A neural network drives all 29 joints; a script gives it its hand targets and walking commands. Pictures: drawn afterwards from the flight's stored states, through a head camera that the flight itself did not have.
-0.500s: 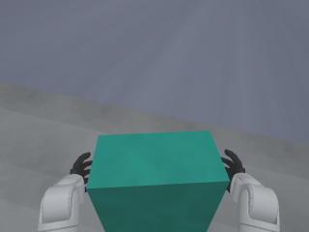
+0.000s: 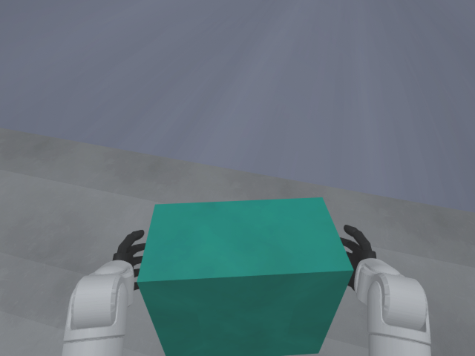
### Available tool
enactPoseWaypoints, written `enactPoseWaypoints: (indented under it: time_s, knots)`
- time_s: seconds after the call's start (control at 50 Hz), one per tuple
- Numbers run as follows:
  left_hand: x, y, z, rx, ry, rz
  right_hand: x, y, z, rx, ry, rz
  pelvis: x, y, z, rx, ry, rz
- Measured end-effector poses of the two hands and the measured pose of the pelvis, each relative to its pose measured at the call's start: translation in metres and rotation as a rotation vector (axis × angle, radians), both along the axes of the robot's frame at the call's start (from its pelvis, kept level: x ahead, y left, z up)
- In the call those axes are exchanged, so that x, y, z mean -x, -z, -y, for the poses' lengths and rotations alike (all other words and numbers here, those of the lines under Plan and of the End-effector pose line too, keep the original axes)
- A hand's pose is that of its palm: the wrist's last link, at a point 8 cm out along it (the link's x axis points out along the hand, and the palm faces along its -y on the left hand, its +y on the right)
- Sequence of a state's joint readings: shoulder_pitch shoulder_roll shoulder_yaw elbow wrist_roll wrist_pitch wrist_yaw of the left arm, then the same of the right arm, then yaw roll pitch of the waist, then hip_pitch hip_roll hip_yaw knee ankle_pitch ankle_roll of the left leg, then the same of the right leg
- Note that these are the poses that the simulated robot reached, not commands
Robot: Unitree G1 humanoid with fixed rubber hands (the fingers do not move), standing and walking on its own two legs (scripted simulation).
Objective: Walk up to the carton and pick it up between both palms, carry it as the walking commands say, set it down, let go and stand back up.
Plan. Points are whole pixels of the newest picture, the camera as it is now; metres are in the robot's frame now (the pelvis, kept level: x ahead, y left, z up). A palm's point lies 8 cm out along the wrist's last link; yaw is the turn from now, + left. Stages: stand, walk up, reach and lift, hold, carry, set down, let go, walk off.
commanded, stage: carry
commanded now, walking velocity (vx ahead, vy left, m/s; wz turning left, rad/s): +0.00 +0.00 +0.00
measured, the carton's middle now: (242, 283) +0.28 +0.00 -0.01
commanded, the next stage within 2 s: none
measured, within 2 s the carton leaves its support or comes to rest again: neither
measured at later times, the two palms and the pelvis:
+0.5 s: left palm (145, 258) +0.31 +0.17 +0.03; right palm (355, 258) +0.30 -0.21 +0.04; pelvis +0.04 -0.02 +0.00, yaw -1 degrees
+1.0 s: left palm (123, 257) +0.31 +0.20 +0.04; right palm (340, 262) +0.29 -0.17 +0.05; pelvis +0.02 +0.02 +0.00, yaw -3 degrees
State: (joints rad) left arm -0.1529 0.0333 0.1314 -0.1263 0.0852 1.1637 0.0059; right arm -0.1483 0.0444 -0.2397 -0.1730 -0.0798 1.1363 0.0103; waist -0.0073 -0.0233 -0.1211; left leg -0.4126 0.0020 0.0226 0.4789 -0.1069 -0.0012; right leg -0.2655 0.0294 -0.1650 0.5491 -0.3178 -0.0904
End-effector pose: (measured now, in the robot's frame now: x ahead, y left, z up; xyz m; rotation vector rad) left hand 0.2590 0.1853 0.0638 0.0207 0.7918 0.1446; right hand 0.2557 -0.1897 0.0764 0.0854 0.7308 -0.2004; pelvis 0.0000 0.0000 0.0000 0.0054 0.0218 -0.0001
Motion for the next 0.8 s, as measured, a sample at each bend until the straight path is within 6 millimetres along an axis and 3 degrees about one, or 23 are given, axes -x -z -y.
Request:
enactPoseWaypoints:
  time_s: [0.18,0.36,0.46,0.64,0.8]
  knots:
    - [-0.039,-0.001,0.008,-0.004,-0.039,0.023,-0.039,0.014,0.008,-0.046,0.009,0.022,-0.027,0.001,0.009,-0.018,0.010,-0.036]
    - [-0.051,0.019,0.015,0.027,-0.063,0.005,-0.055,0.027,0.015,-0.039,0.017,0.005,-0.040,0.001,0.017,-0.030,0.016,-0.058]
    - [-0.051,0.033,0.017,0.021,-0.037,-0.003,-0.052,0.037,0.017,-0.025,0.025,-0.002,-0.043,0.001,0.017,-0.034,0.025,-0.056]
    - [-0.046,0.036,0.016,-0.030,0.016,0.049,-0.038,0.048,0.016,-0.019,0.029,0.052,-0.035,0.002,0.008,-0.018,0.038,-0.040]
    - [-0.040,0.033,0.006,-0.028,0.050,0.087,-0.030,0.033,0.006,0.037,0.006,0.092,-0.026,0.000,-0.003,-0.003,0.048,-0.014]
